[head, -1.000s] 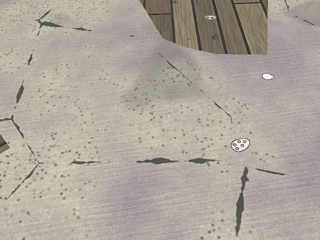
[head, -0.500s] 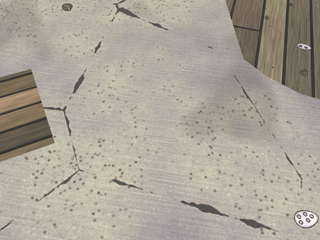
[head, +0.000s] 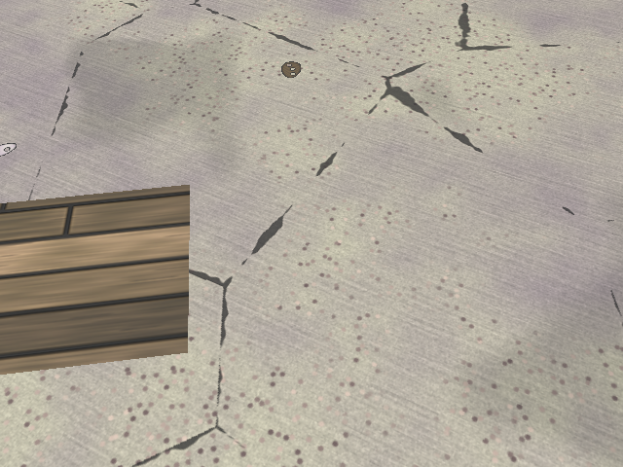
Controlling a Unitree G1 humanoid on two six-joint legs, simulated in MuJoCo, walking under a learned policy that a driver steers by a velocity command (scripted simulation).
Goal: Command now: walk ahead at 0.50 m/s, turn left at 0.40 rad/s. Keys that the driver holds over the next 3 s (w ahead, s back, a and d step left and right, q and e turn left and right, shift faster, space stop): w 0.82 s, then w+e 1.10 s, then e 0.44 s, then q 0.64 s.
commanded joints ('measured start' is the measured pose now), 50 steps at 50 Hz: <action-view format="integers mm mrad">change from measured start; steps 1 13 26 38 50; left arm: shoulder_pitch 10 124 35 -303 -18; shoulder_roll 128 227 112 93 134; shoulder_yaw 32 50 10 -10 19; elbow -24 94 35 -78 -5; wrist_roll -8 -47 -17 -24 -4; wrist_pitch -21 31 35 8 18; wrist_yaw -1 10 13 -36 -15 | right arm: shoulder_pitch -26 -280 -51 126 -8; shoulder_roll -28 -42 -82 -139 -85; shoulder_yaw -7 8 -13 -24 -1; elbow -82 -151 -4 134 50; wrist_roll -5 -10 -28 -9 -33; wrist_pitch -11 -52 -87 -52 -102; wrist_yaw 3 50 32 1 5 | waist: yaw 0 28 5 -88 -16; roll -131 -138 25 2 -109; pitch -6 19 -37 49 -78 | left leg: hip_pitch -169 -13 344 566 -95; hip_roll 58 8 179 221 77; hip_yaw -42 93 -114 -16 -6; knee -88 -604 -1006 -950 -52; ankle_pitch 55 226 352 418 31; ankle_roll -9 51 247 181 4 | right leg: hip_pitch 123 275 -402 -434 131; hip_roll -280 -310 -188 -109 -234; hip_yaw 259 84 119 89 439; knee -243 -179 637 116 -190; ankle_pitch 109 430 -11 219 143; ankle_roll -176 -128 53 4 -236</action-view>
